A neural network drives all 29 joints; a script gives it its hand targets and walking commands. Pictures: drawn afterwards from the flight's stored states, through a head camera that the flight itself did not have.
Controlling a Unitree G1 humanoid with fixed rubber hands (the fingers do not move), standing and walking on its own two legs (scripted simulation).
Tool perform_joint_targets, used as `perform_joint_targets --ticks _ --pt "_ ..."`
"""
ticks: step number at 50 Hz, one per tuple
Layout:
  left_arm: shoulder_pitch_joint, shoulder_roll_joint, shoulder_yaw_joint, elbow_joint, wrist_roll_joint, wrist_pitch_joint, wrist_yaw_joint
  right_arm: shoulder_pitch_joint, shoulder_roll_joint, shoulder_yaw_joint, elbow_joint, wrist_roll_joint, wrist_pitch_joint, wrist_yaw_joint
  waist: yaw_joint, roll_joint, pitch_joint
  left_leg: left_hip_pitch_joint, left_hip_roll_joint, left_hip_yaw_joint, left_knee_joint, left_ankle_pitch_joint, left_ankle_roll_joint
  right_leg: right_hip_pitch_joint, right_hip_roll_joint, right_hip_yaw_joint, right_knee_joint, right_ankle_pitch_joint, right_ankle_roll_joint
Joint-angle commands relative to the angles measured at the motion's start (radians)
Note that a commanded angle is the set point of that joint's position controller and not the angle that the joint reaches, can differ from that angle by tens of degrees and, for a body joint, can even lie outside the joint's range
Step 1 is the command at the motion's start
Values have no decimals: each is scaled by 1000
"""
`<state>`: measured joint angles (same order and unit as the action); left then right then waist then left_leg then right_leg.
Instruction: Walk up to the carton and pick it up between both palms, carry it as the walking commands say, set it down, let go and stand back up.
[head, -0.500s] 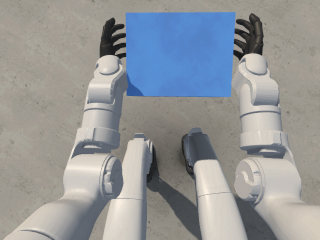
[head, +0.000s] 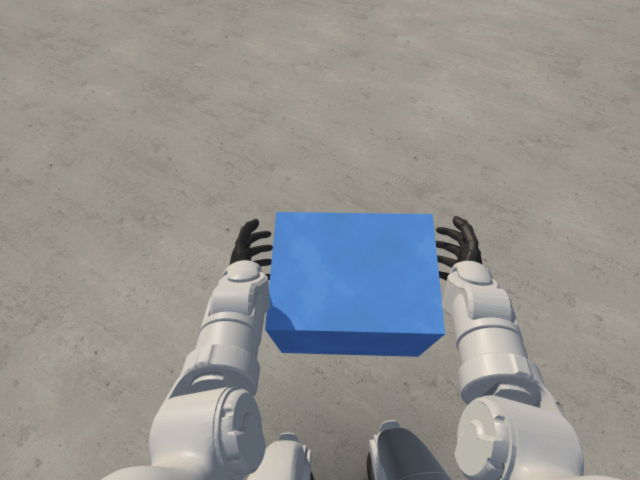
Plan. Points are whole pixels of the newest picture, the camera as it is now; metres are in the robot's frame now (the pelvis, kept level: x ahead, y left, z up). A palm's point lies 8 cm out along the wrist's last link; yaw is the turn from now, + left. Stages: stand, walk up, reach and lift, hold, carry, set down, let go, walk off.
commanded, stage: reach and lift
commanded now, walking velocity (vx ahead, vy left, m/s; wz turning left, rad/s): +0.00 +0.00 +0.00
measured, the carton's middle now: (351, 288) +0.38 -0.04 -0.07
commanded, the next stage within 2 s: none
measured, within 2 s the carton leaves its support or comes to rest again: neither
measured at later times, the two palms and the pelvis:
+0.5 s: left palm (230, 251) +0.37 +0.12 +0.07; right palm (481, 249) +0.35 -0.18 +0.07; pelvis +0.06 -0.01 +0.06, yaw +1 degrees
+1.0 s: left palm (220, 242) +0.36 +0.12 +0.12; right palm (502, 236) +0.33 -0.19 +0.12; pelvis +0.04 -0.01 +0.07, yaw +0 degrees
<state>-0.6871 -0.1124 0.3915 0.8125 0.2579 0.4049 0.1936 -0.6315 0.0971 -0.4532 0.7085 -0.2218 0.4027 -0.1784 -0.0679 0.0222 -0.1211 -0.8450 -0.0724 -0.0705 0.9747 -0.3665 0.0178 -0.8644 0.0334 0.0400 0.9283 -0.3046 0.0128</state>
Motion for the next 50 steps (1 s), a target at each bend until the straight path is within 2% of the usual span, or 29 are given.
perform_joint_targets --ticks 1,2,7,12,13,14,15,16,17,19,20,21,24,25,26,28,29,30,31,33,34,35,36,39,41,44,46,49,50 --pt "-595 -1010 -396 -11 -135 -40 -450 -619 1036 497 63 133 17 442 -6 -35 -442 222 -15 -56 -286 -42 36 405 59 24 -194 15 -37" --pt "-546 -994 -362 28 -113 -37 -450 -575 1018 465 101 109 19 442 11 -36 -393 214 -11 -54 -296 -3 35 401 55 32 -208 52 -37" --pt "-498 -1001 -459 -134 -140 -49 -444 -482 1050 547 15 132 15 434 23 -22 -451 392 -6 -58 -345 254 26 558 60 46 -267 294 -32" --pt "-357 -1022 -554 -199 -159 -28 -440 -387 1046 631 -106 164 21 425 22 -9 -475 510 -9 -66 -403 418 17 664 57 46 -325 444 -15" --pt "-379 -1011 -586 -252 -176 -34 -442 -366 1050 649 -121 169 20 424 8 -16 -493 547 -6 -74 -409 458 16 671 61 49 -335 472 -14" --pt "-368 -1009 -605 -275 -174 -27 -441 -324 1049 665 -132 169 27 425 7 14 -499 560 -8 -70 -418 462 9 696 57 51 -348 490 -16" --pt "-369 -1008 -637 -305 -200 -29 -441 -321 1062 698 -176 186 30 418 1 -23 -531 592 -11 -73 -424 501 13 747 59 53 -360 535 -6" --pt "-321 -1012 -612 -259 -185 -18 -442 -337 1043 698 -201 187 30 417 14 -15 -478 584 -14 -76 -441 475 15 728 56 51 -372 497 -4" --pt "-334 -992 -607 -274 -173 -17 -447 -305 1034 680 -182 165 37 416 -1 -9 -442 536 -15 -67 -445 437 12 730 49 59 -386 495 -6" --pt "-300 -1026 -660 -310 -195 -4 -447 -287 1049 732 -246 193 46 415 7 8 -492 618 -10 -76 -464 513 9 760 52 56 -400 526 -6" --pt "-305 -1035 -681 -314 -214 3 -453 -297 1047 763 -278 206 54 414 -2 -9 -532 646 -14 -75 -473 505 10 805 55 52 -412 527 2" --pt "-289 -1012 -644 -295 -192 12 -451 -264 1035 717 -234 182 69 414 -9 -8 -431 609 -9 -80 -487 459 9 760 53 46 -421 472 1" --pt "-312 -995 -655 -335 -207 35 -459 -260 1060 730 -257 191 104 414 -5 -47 -412 623 -9 -69 -517 419 16 825 52 43 -453 469 13" --pt "-299 -994 -635 -297 -203 51 -460 -246 1050 723 -249 188 118 409 -9 -66 -372 632 -7 -70 -531 394 20 830 49 45 -466 447 15" --pt "-272 -985 -604 -279 -178 61 -464 -277 1059 723 -260 191 128 407 14 -52 -320 607 -11 -60 -546 359 26 825 50 42 -483 414 18" --pt "-283 -979 -593 -286 -172 91 -469 -270 1043 703 -246 195 156 413 15 -18 -258 605 -6 -55 -571 320 22 816 49 36 -499 367 12" --pt "-282 -995 -614 -318 -183 104 -471 -275 1052 718 -273 196 172 412 7 -38 -250 625 -7 -55 -585 329 21 840 58 26 -510 371 16" --pt "-290 -994 -616 -330 -188 115 -472 -298 1045 718 -290 208 186 414 5 -13 -253 636 1 -53 -598 296 20 858 56 19 -514 343 14" --pt "-290 -995 -610 -314 -190 122 -474 -332 1049 736 -302 223 191 415 17 -25 -241 653 3 -52 -597 293 21 842 54 20 -518 327 14" --pt "-290 -1006 -625 -349 -198 142 -477 -299 1052 725 -298 211 216 417 -3 -34 -244 673 0 -48 -612 327 17 864 63 12 -534 354 17" --pt "-265 -998 -604 -327 -186 154 -475 -303 1051 725 -297 213 225 418 17 -20 -224 673 2 -46 -610 337 17 861 57 19 -539 356 14" --pt "-266 -1008 -621 -340 -193 166 -472 -293 1038 719 -306 214 235 419 -2 -13 -209 695 6 -53 -622 324 15 870 62 10 -543 344 12" --pt "-279 -1002 -617 -352 -202 169 -472 -321 1040 732 -333 223 238 422 14 -20 -198 679 6 -48 -622 315 12 874 60 14 -543 331 11" --pt "-343 -986 -641 -415 -221 181 -475 -327 1055 723 -325 228 261 425 3 -33 -203 703 11 -53 -636 298 10 889 58 14 -548 318 12" --pt "-345 -994 -631 -390 -215 201 -477 -354 1046 717 -335 224 272 425 5 -16 -186 708 8 -49 -647 270 7 892 55 9 -561 293 8" --pt "-385 -984 -593 -365 -214 213 -478 -439 1045 716 -324 237 286 431 39 -26 -149 688 13 -41 -656 179 9 888 42 16 -563 193 5" --pt "-404 -994 -574 -340 -209 218 -484 -449 1042 689 -290 226 294 436 43 -25 -149 676 15 -37 -664 149 4 885 43 9 -563 160 2" --pt "-438 -1013 -560 -324 -213 215 -489 -494 1055 671 -266 231 284 444 50 -12 -187 687 17 -38 -647 158 1 868 38 13 -552 154 -5" --pt "-443 -1012 -552 -337 -220 211 -491 -483 1077 666 -247 229 285 446 56 -36 -203 696 18 -37 -643 185 3 874 38 13 -549 178 0"
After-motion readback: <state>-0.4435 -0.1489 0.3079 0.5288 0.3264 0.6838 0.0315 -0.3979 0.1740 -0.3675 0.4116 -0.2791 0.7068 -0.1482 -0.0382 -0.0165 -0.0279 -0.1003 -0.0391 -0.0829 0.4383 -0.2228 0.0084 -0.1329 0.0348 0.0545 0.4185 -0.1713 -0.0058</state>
